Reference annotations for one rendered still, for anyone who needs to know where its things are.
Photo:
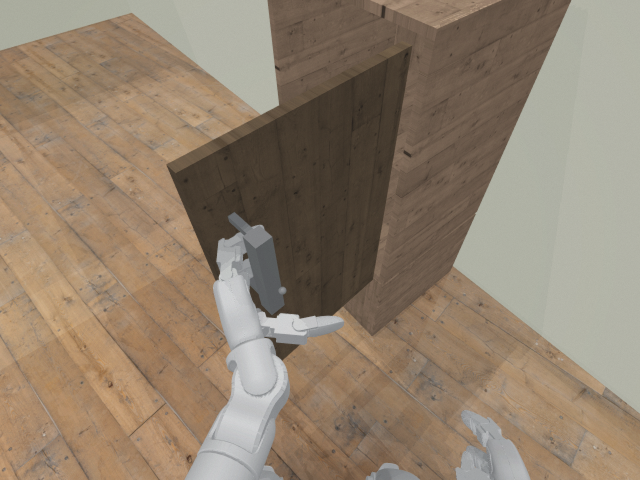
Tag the handle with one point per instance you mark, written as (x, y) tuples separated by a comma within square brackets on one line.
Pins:
[(261, 253)]

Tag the left robot hand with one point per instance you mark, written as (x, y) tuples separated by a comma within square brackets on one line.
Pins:
[(239, 318)]

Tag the left robot forearm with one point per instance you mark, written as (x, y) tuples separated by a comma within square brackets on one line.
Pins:
[(240, 439)]

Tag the robot right shin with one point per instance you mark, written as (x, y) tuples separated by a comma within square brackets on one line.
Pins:
[(389, 465)]

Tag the right robot hand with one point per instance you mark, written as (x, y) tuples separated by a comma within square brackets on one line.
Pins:
[(502, 461)]

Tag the cupboard door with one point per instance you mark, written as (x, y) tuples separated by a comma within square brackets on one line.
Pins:
[(315, 172)]

